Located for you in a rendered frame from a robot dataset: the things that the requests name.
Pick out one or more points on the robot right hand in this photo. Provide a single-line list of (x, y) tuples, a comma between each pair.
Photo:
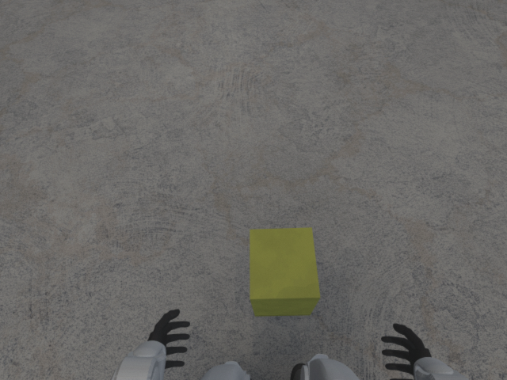
[(413, 343)]

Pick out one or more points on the right robot forearm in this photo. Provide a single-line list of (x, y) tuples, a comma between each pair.
[(429, 368)]

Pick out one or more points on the carton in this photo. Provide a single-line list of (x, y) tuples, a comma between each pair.
[(283, 272)]

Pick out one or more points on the left robot thigh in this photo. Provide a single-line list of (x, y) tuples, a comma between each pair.
[(226, 372)]

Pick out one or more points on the robot left hand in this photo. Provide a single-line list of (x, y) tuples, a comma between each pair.
[(160, 334)]

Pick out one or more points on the left robot forearm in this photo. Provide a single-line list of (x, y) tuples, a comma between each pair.
[(146, 362)]

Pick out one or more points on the robot thigh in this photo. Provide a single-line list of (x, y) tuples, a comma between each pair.
[(226, 372), (326, 369)]

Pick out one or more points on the right robot thigh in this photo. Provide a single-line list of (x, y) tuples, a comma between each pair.
[(326, 369)]

